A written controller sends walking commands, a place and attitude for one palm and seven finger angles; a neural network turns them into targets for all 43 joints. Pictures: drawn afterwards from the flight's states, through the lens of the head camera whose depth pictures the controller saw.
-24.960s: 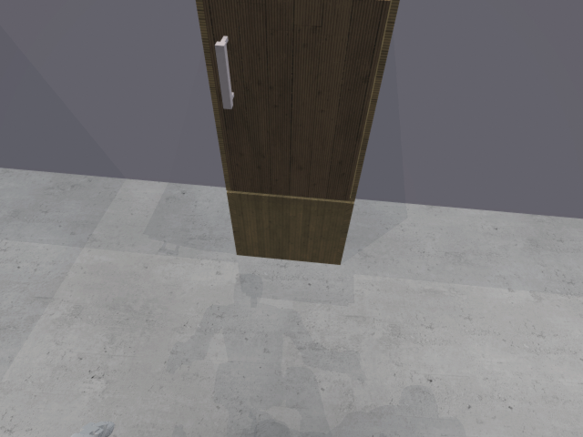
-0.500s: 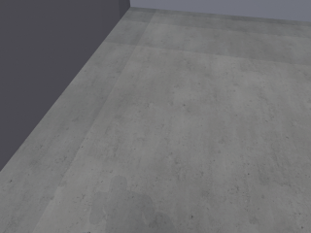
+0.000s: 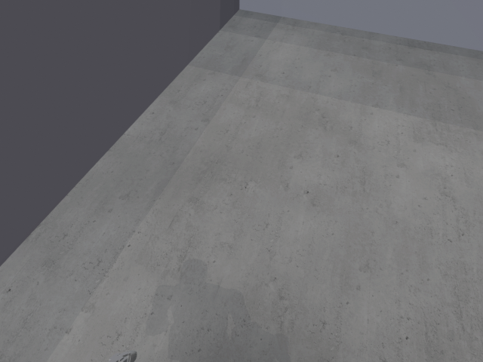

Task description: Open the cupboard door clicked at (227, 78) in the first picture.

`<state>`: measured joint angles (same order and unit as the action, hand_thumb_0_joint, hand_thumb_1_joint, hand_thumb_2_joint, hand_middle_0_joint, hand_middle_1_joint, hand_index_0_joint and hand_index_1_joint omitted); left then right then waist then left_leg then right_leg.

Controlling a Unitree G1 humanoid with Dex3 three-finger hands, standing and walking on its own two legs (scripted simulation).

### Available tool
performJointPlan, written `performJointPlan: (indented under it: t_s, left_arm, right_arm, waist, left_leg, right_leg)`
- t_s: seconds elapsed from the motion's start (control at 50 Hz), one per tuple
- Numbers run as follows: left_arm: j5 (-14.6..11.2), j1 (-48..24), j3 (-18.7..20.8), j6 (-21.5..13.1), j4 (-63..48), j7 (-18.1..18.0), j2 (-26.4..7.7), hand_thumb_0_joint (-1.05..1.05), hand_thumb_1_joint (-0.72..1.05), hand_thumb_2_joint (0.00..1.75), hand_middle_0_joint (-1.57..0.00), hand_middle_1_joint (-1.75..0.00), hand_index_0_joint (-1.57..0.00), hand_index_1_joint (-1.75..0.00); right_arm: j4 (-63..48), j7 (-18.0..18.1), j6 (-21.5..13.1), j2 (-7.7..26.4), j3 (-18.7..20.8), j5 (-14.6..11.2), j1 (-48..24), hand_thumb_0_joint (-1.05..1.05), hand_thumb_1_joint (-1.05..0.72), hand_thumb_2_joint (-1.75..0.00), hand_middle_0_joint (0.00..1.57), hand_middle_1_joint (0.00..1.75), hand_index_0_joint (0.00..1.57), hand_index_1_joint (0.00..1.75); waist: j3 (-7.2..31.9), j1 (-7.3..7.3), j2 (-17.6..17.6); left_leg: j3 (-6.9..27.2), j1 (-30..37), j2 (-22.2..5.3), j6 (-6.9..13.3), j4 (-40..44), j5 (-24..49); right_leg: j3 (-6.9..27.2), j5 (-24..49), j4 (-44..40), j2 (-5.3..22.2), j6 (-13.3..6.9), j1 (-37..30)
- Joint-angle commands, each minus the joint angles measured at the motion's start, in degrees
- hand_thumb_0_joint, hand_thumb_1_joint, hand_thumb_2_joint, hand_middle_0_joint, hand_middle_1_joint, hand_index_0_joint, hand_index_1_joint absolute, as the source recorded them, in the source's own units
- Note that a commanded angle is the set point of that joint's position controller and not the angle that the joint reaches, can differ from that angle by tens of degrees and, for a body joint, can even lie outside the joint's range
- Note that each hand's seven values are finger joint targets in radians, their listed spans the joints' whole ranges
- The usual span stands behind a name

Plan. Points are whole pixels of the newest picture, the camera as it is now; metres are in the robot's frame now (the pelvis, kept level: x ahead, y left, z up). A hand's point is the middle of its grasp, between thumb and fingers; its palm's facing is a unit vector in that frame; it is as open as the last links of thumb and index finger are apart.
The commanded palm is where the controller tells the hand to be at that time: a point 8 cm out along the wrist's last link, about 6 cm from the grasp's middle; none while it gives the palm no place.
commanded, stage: turn to face it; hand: left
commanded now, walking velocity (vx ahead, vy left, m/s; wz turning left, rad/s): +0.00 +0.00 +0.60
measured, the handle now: out of the picture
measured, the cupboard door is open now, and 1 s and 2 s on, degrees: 50 50 50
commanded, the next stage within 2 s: none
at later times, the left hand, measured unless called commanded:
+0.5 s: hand out of the picture +0.10 +0.22 -0.15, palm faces +0.34 -0.90 -0.28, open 7.4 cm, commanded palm none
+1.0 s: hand out of the picture +0.04 +0.16 -0.17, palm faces +0.62 -0.75 -0.23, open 7.4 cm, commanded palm none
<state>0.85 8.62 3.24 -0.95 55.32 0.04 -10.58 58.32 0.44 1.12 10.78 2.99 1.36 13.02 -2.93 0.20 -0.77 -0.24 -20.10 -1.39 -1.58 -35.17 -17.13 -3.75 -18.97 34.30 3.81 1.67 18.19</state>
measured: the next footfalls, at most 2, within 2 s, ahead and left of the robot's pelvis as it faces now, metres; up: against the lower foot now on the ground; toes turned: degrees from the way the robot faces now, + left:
left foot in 0.28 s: +0.11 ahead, +0.13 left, +0.00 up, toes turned +19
right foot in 0.58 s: +0.19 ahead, -0.15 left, +0.00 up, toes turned +19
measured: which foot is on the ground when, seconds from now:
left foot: down 0.00-0.00, up 0.02-0.26, down 0.28-0.56, up 0.58-0.84, down 0.86-1.00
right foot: down 0.00-0.28, up 0.30-0.56, down 0.58-0.86, up 0.88-1.00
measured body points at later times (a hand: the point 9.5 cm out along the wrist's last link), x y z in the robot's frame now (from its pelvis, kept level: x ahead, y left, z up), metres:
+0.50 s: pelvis +0.08 -0.02 +0.01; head +0.13 +0.00 +0.45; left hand +0.08 +0.27 -0.13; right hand +0.25 -0.24 -0.13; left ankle +0.07 +0.12 -0.73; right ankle +0.11 -0.16 -0.69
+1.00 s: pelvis +0.11 -0.05 +0.00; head +0.14 +0.01 +0.45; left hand +0.01 +0.20 -0.15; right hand +0.35 -0.18 -0.12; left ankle +0.05 +0.06 -0.73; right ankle +0.17 -0.18 -0.66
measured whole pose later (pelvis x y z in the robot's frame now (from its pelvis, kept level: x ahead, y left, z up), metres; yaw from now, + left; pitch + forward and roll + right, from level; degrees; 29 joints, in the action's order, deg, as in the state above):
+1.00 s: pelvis +0.11 -0.05 +0.00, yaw +38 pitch +1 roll +0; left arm 0.7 9.8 3.7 3.8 52.0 -0.5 -14.4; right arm 50.0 -0.5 1.6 12.3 3.0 1.5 7.5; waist -6.6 -0.4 -2.8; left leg -0.2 -18.6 -0.1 0.5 -33.3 -16.0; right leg -2.8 -27.2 61.2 5.0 4.9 26.8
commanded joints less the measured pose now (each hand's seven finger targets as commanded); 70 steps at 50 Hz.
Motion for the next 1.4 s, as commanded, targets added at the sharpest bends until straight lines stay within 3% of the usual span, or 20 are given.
performJointPlan:
  t_s: [0.0,0.06,0.2,0.22,0.26,0.28,0.36,0.5,0.54,0.56,0.6,0.64,0.72,0.8,0.84,0.9,1.1,1.14,1.2,1.38]
  left_arm:
    - [0.8,8.9,3.4,-0.1,-2.3,-1.5,-13.0,0.00,0.90,0.90,-0.20,-0.30,-0.20,-0.30]
    - [0.7,5.9,2.3,-0.3,-3.1,-1.8,-9.3,0.00,0.90,0.90,-0.20,-0.30,-0.20,-0.30]
    - [0.2,5.4,3.0,-0.6,-4.3,-1.4,-13.0,0.00,0.90,0.90,-0.20,-0.30,-0.20,-0.30]
    - [0.0,4.5,2.9,-0.5,-4.9,-1.3,-12.9,0.00,0.90,0.90,-0.20,-0.30,-0.20,-0.30]
    - [-0.8,1.7,1.4,0.1,-9.8,-0.9,-7.1,0.00,0.90,0.90,-0.20,-0.30,-0.20,-0.30]
    - [-0.1,-0.3,1.5,1.2,-11.8,-1.5,-8.8,0.00,0.90,0.90,-0.20,-0.30,-0.20,-0.30]
    - [0.0,0.0,2.0,2.6,-9.0,-0.6,-7.6,0.00,0.90,0.90,-0.20,-0.30,-0.20,-0.30]
    - [0.0,7.6,2.3,2.0,-7.5,-0.4,-8.3,0.00,0.90,0.90,-0.20,-0.30,-0.20,-0.30]
    - [1.3,10.0,3.9,0.8,-8.2,-1.3,-17.2,0.00,0.90,0.90,-0.20,-0.30,-0.20,-0.30]
    - [0.8,7.9,3.3,1.2,-9.2,-1.4,-18.1,0.00,0.90,0.90,-0.20,-0.30,-0.20,-0.30]
    - [0.8,2.7,2.6,0.8,-10.2,-1.9,-13.5,0.00,0.90,0.90,-0.20,-0.30,-0.20,-0.30]
    - [0.9,1.3,1.9,0.8,-10.5,-2.0,-11.3,0.00,0.90,0.90,-0.20,-0.30,-0.20,-0.30]
    - [0.9,7.7,2.6,0.3,-7.6,-1.8,-13.7,0.00,0.90,0.90,-0.20,-0.30,-0.20,-0.30]
    - [-0.1,5.8,3.2,0.6,-7.6,-1.3,-14.2,0.00,0.90,0.90,-0.20,-0.30,-0.20,-0.30]
    - [-0.6,3.0,1.5,1.3,-11.6,-0.8,-7.8,0.00,0.90,0.90,-0.20,-0.30,-0.20,-0.30]
    - [0.0,-1.8,1.9,2.4,-10.9,-1.2,-8.8,0.00,0.90,0.90,-0.20,-0.30,-0.20,-0.30]
    - [-0.3,6.6,2.2,1.8,-8.1,-0.8,-8.5,0.00,0.90,0.90,-0.20,-0.30,-0.20,-0.30]
    - [1.1,8.6,3.9,0.9,-8.5,-1.6,-17.3,0.00,0.90,0.90,-0.20,-0.30,-0.20,-0.30]
    - [0.4,2.0,2.2,1.0,-10.3,-1.9,-12.9,0.00,0.90,0.90,-0.20,-0.30,-0.20,-0.30]
    - [0.5,6.7,3.0,0.6,-7.5,-1.5,-14.8,0.00,0.90,0.90,-0.20,-0.30,-0.20,-0.30]
  right_arm:
    - [-8.0,-0.5,-0.1,5.6,2.1,-0.3,-7.0,0.00,-0.90,-0.90,0.20,0.30,0.20,0.30]
    - [-7.3,-1.0,0.4,4.0,1.4,-0.5,-6.2,0.00,-0.90,-0.90,0.20,0.30,0.20,0.30]
    - [-8.8,-1.8,0.0,5.1,0.7,-0.3,-3.2,0.00,-0.90,-0.90,0.20,0.30,0.20,0.30]
    - [-8.4,-1.8,-0.1,7.0,1.3,-0.1,0.5,0.00,-0.90,-0.90,0.20,0.30,0.20,0.30]
    - [-7.6,-1.0,-0.6,18.9,4.1,0.2,9.5,0.00,-0.90,-0.90,0.20,0.30,0.20,0.30]
    - [-7.2,-0.7,-0.2,20.0,4.0,0.0,10.5,0.00,-0.90,-0.90,0.20,0.30,0.20,0.30]
    - [-10.4,0.4,-0.5,14.4,2.7,0.3,-2.1,0.00,-0.90,-0.90,0.20,0.30,0.20,0.30]
    - [-12.3,-0.4,1.0,15.1,3.9,0.0,-7.8,0.00,-0.90,-0.90,0.20,0.30,0.20,0.30]
    - [-14.4,-1.1,1.2,7.8,3.0,-0.7,-7.9,0.00,-0.90,-0.90,0.20,0.30,0.20,0.30]
    - [-15.1,-1.5,1.2,9.3,3.1,-0.3,-8.3,0.00,-0.90,-0.90,0.20,0.30,0.20,0.30]
    - [-13.1,-1.6,1.8,8.8,3.2,-0.2,-7.7,0.00,-0.90,-0.90,0.20,0.30,0.20,0.30]
    - [-12.3,-2.0,1.8,6.8,2.4,-0.5,-7.0,0.00,-0.90,-0.90,0.20,0.30,0.20,0.30]
    - [-12.7,-2.4,1.0,4.7,1.1,-1.1,-10.1,0.00,-0.90,-0.90,0.20,0.30,0.20,0.30]
    - [-11.3,-2.0,0.4,7.9,1.7,-0.8,-3.1,0.00,-0.90,-0.90,0.20,0.30,0.20,0.30]
    - [-10.4,-1.2,0.1,19.0,4.5,0.0,4.1,0.00,-0.90,-0.90,0.20,0.30,0.20,0.30]
    - [-10.2,0.3,0.0,16.0,3.9,0.1,0.8,0.00,-0.90,-0.90,0.20,0.30,0.20,0.30]
    - [-12.1,-0.2,1.0,14.2,4.0,-0.2,-7.0,0.00,-0.90,-0.90,0.20,0.30,0.20,0.30]
    - [-14.5,-0.9,1.0,7.9,3.0,-0.8,-7.3,0.00,-0.90,-0.90,0.20,0.30,0.20,0.30]
    - [-12.7,-1.5,2.0,9.2,3.4,-0.2,-6.8,0.00,-0.90,-0.90,0.20,0.30,0.20,0.30]
    - [-12.1,-2.2,1.0,5.7,1.2,-1.0,-7.5,0.00,-0.90,-0.90,0.20,0.30,0.20,0.30]
  waist:
    - [2.8,-4.23,-13.2]
    - [2.1,-1.84,-10.6]
    - [6.7,0.39,-9.3]
    - [9.0,2.54,-7.1]
    - [14.4,7.04,19.9]
    - [13.8,6.84,8.7]
    - [5.6,1.27,12.5]
    - [5.5,-2.27,8.8]
    - [4.8,-4.07,-17.5]
    - [4.6,-3.91,-15.7]
    - [2.6,-0.47,-15.6]
    - [3.2,0.37,-14.3]
    - [6.1,-2.99,-10.9]
    - [9.4,1.14,-7.5]
    - [11.0,5.25,20.1]
    - [7.1,3.48,14.3]
    - [6.3,-2.16,8.7]
    - [4.9,-3.96,-16.3]
    - [2.5,-0.40,-15.6]
    - [6.5,-1.82,-10.8]
  left_leg:
    - [-0.7,-16.1,-0.4,-0.6,-27.9,-16.7]
    - [-2.5,-15.4,-2.6,-2.0,-26.6,-12.7]
    - [-10.6,0.7,2.1,-0.4,2.3,2.6]
    - [-9.3,8.8,1.1,0.5,7.5,10.1]
    - [24.1,25.4,-25.2,16.3,10.8,55.6]
    - [23.2,22.6,-26.9,18.2,10.2,44.2]
    - [12.8,8.4,-14.6,10.4,13.9,23.7]
    - [12.5,-4.4,-8.4,6.6,10.1,4.8]
    - [-0.6,-16.8,4.8,-1.0,-12.8,-14.1]
    - [1.5,-13.1,2.5,-0.2,-26.5,-18.4]
    - [2.1,-14.4,-0.6,-0.7,-36.5,-12.8]
    - [-0.8,-11.1,-1.2,-1.7,-28.9,-11.8]
    - [-5.9,-6.5,0.9,-1.8,-9.6,-10.8]
    - [-5.9,9.0,0.9,0.1,9.8,6.5]
    - [24.3,23.7,-23.7,14.1,13.4,44.7]
    - [18.5,14.4,-17.1,13.2,13.2,29.1]
    - [15.3,-1.6,-7.5,6.8,9.0,12.0]
    - [0.9,-15.5,5.5,-0.9,-13.3,-14.4]
    - [2.7,-14.1,-0.2,-0.9,-36.0,-11.6]
    - [-6.9,-0.9,1.7,-1.3,-1.3,-4.8]
  right_leg:
    - [21.4,11.2,-20.1,23.6,-11.5,-11.1]
    - [4.1,38.1,-12.5,17.4,-8.8,-14.6]
    - [-6.3,51.4,0.4,14.5,-3.9,-16.3]
    - [-7.0,46.6,7.2,13.8,-2.1,-12.3]
    - [-4.9,-20.1,33.1,2.0,4.0,13.6]
    - [2.5,-20.2,37.5,2.3,3.2,15.1]
    - [3.4,-8.2,30.2,2.0,3.4,12.4]
    - [-1.0,2.0,-1.9,-2.9,2.0,-8.9]
    - [24.0,-1.0,-21.2,19.4,-5.9,-14.2]
    - [24.7,-0.1,-22.1,24.6,-10.5,-6.1]
    - [17.6,9.0,-17.7,18.7,-10.0,-4.1]
    - [6.4,24.7,-13.7,15.1,-8.2,-6.5]
    - [3.1,42.2,-7.6,16.0,-7.8,-16.6]
    - [-2.8,36.5,2.7,14.7,-2.7,-10.9]
    - [-4.4,-19.1,25.4,3.3,4.4,15.5]
    - [4.3,-11.2,32.7,2.9,3.1,16.9]
    - [0.8,3.3,-5.4,-2.7,1.6,-10.1]
    - [24.6,0.9,-21.3,20.8,-7.3,-15.8]
    - [15.5,9.8,-17.9,17.7,-9.6,-6.3]
    - [0.4,38.6,-5.6,16.0,-6.4,-15.4]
